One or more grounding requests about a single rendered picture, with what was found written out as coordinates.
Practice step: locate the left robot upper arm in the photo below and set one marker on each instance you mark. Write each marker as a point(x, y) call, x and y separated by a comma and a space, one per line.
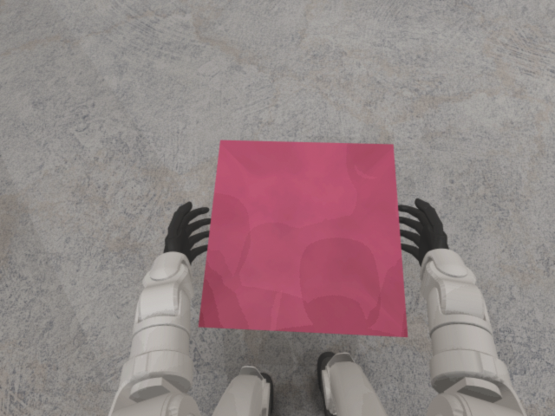
point(168, 404)

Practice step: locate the right robot hand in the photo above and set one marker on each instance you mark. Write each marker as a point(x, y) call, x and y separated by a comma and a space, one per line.
point(430, 229)

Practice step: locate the right robot foot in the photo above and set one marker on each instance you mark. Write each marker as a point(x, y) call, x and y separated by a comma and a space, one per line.
point(323, 360)

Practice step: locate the left robot hand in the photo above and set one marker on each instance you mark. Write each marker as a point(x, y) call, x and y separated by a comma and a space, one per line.
point(178, 238)

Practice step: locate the left robot forearm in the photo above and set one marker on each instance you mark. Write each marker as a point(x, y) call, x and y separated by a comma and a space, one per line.
point(159, 359)

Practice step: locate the carton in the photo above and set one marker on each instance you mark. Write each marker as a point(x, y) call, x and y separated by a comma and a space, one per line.
point(305, 237)

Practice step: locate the right robot forearm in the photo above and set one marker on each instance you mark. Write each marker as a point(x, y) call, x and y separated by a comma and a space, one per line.
point(464, 358)

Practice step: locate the right robot upper arm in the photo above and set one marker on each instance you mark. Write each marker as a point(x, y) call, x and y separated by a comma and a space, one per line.
point(459, 404)

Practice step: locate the left robot shin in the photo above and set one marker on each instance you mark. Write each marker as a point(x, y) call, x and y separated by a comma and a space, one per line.
point(250, 371)

